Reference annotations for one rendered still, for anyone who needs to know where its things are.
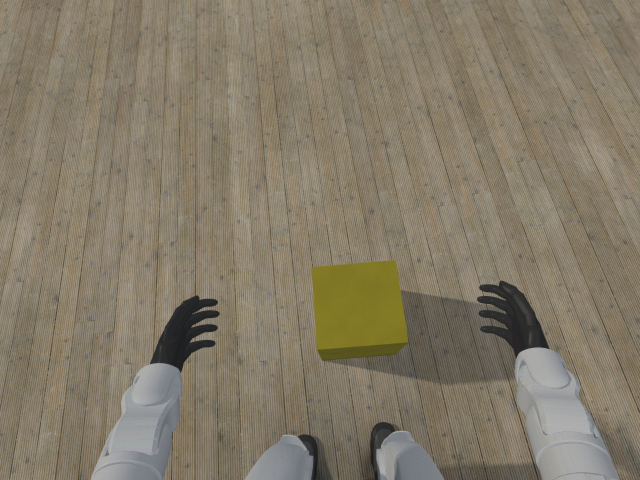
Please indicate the robot right hand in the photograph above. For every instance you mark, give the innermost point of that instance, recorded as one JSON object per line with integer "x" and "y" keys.
{"x": 524, "y": 330}

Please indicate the carton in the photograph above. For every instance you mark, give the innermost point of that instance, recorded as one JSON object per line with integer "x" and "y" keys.
{"x": 358, "y": 310}

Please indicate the robot right forearm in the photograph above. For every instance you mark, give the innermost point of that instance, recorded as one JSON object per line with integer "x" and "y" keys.
{"x": 564, "y": 438}

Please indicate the robot right foot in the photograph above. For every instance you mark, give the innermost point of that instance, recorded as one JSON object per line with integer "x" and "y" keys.
{"x": 379, "y": 433}

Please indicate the robot left hand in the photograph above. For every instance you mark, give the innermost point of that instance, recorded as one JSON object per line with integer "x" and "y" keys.
{"x": 173, "y": 347}

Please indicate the robot left thigh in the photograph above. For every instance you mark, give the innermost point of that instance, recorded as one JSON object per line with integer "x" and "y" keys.
{"x": 283, "y": 461}

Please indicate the robot left forearm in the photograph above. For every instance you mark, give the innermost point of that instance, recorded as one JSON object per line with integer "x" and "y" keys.
{"x": 139, "y": 445}

